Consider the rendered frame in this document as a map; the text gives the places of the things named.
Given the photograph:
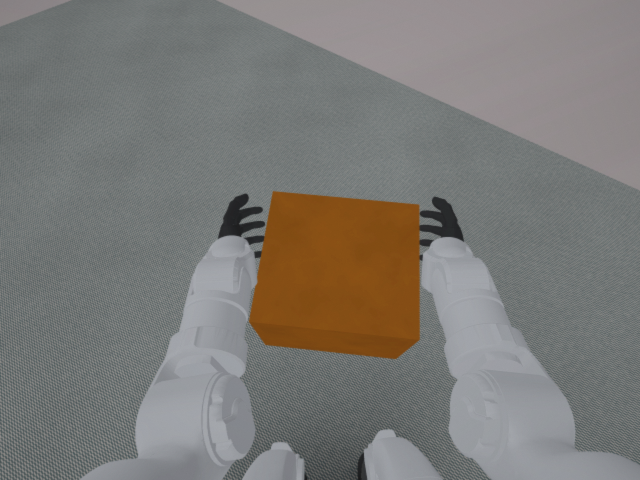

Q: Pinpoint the robot right forearm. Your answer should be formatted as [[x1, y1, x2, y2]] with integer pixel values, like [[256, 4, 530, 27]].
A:
[[421, 237, 575, 429]]

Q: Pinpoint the robot left forearm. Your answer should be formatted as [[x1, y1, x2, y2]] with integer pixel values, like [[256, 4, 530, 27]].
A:
[[135, 235, 258, 451]]

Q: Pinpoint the robot right shin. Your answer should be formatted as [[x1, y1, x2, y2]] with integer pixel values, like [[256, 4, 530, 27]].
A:
[[372, 429, 396, 444]]

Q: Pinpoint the left robot thigh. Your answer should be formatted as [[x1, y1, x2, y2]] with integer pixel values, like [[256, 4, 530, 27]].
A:
[[242, 449, 305, 480]]

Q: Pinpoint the robot right upper arm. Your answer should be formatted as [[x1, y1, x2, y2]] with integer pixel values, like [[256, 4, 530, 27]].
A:
[[448, 369, 640, 480]]

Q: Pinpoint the right robot hand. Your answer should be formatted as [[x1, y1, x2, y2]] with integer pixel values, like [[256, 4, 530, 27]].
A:
[[419, 197, 464, 261]]

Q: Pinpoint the carton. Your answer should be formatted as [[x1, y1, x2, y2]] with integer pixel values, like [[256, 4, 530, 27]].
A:
[[249, 191, 420, 359]]

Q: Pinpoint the left robot hand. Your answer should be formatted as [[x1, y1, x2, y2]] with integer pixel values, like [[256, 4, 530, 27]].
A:
[[218, 194, 265, 258]]

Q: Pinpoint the robot left upper arm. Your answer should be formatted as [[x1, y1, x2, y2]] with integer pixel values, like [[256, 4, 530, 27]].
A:
[[80, 371, 256, 480]]

